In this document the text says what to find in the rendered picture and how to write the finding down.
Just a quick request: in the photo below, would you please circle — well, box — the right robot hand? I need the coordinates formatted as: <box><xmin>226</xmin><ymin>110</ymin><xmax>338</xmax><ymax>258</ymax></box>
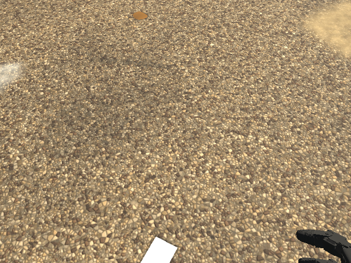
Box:
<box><xmin>296</xmin><ymin>230</ymin><xmax>351</xmax><ymax>263</ymax></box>

